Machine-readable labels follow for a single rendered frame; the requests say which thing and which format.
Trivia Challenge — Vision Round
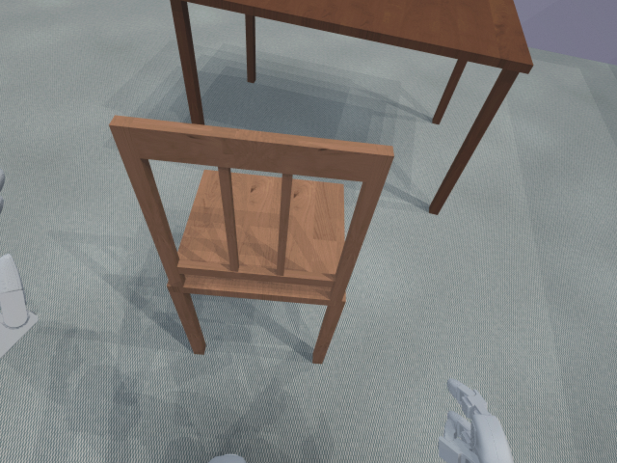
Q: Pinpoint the robot right hand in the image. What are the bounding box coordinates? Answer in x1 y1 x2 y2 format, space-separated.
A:
439 378 514 463

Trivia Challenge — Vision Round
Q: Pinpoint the table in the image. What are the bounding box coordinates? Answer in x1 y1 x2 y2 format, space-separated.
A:
170 0 533 215

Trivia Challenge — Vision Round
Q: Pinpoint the robot left hand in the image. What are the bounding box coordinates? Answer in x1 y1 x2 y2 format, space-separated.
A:
0 168 39 359

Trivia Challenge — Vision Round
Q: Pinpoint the chair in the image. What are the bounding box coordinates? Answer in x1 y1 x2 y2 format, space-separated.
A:
109 115 394 364

